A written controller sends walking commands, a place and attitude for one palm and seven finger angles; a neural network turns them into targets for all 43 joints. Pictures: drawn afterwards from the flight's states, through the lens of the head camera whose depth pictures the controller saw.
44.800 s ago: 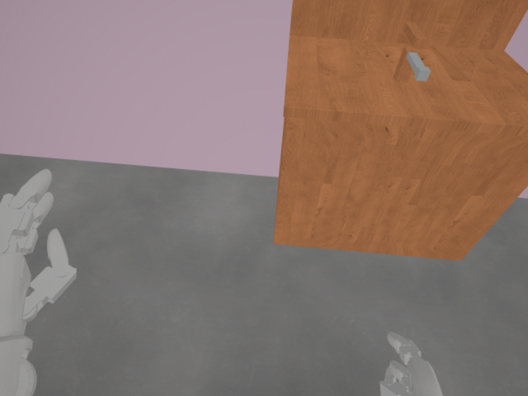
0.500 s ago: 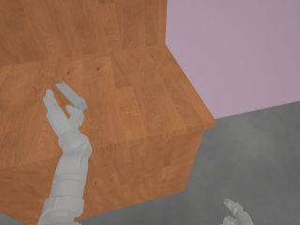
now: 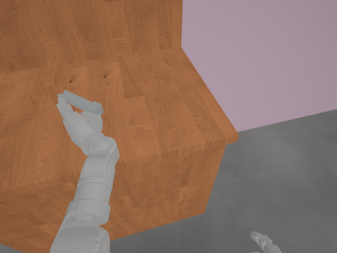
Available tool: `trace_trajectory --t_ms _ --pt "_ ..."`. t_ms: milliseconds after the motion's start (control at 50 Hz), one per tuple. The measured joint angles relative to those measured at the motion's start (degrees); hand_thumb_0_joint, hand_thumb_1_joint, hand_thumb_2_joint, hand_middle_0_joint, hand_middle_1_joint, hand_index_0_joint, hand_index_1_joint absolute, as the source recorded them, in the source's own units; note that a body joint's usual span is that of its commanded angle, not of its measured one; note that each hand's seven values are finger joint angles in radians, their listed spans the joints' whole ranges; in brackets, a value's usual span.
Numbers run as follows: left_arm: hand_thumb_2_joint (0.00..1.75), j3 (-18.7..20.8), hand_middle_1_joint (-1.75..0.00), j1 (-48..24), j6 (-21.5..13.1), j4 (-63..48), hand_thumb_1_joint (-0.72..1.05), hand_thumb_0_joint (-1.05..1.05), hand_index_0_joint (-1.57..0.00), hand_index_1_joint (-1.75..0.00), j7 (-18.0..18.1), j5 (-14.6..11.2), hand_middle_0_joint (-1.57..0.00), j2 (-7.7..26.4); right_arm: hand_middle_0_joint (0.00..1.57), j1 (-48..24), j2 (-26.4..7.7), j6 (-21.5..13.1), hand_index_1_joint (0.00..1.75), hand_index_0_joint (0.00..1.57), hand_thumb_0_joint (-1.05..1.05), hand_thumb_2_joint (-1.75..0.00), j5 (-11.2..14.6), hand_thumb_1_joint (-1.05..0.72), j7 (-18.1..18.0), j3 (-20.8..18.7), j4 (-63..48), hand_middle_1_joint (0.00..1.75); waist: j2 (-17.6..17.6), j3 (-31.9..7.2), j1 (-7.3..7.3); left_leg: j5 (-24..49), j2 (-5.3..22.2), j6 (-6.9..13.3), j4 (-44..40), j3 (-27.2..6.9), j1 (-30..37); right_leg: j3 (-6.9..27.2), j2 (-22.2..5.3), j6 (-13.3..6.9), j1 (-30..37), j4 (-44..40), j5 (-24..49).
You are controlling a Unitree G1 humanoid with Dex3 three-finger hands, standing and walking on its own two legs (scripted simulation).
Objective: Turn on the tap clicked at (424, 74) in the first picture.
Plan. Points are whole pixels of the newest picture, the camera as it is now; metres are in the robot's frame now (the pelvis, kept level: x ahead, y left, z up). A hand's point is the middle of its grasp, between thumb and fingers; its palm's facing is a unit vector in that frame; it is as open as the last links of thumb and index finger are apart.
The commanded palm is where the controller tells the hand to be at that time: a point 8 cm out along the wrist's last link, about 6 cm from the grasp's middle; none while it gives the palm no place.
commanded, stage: push the lever round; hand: left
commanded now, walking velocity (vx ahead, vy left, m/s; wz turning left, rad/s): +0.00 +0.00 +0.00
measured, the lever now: (95, 109) +0.43 +0.21 +0.12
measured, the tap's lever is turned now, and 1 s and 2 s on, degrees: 44 66 78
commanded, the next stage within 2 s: lift the hand up off the lever in 1.08 s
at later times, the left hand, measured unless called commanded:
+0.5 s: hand (112, 109) +0.44 +0.17 +0.12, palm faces +0.80 -0.59 -0.12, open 7.4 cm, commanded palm +0.39 +0.18 +0.12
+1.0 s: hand (116, 104) +0.46 +0.16 +0.12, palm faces +0.81 -0.58 -0.13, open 7.4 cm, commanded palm +0.41 +0.17 +0.12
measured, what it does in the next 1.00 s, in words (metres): stands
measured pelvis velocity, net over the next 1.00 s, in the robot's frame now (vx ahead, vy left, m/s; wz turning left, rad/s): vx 0.00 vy -0.02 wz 0.02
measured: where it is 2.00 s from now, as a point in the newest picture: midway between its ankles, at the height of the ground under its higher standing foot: outside the picture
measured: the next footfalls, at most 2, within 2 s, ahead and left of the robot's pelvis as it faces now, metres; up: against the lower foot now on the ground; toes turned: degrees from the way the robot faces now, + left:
none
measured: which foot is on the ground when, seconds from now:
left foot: down 0.00-1.00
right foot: down 0.00-1.00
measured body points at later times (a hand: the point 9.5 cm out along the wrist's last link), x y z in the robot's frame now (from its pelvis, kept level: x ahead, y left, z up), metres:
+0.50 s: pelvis +0.01 -0.01 -0.01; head +0.03 -0.03 +0.44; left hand +0.39 +0.19 +0.13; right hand +0.13 -0.25 -0.14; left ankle +0.02 +0.12 -0.72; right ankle +0.00 -0.06 -0.72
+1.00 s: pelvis +0.00 -0.02 -0.01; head +0.04 -0.04 +0.44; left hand +0.41 +0.19 +0.13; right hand +0.11 -0.27 -0.14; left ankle +0.02 +0.12 -0.72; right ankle +0.00 -0.07 -0.72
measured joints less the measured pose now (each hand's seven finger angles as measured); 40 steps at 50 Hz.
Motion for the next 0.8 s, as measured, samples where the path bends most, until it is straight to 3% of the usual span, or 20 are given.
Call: trace_trajectory --t_ms 440,800 --pt "0.94 2.9 -0.15 -10.8 1.7 9.5 0.99 0.0 -0.16 -0.15 7.4 3.0 -0.15 -1.5 0.2 0.8 0.3 -0.2 0.3 0.2 0.01 -0.9 -1.7 -0.9 2.5 -0.9 1.6 0.3 0.4 -1.5 -0.77 -0.9 0.1 -0.9 2.3 -0.8 -4.9 -0.9 0.1 -0.9 -4.9 2.7 -1.3" --pt "0.94 5.1 -0.15 -13.5 1.5 12.0 0.99 0.02 -0.16 -0.15 8.2 4.2 -0.15 -0.4 0.2 1.6 -0.3 -0.6 0.3 0.2 0.01 -0.9 -2.1 -0.9 2.8 -1.4 1.9 0.3 0.0 -1.8 -1.76 -0.8 0.4 -1.6 2.5 -1.3 -6.1 -1.4 0.4 -1.6 -6.2 3.3 -1.6"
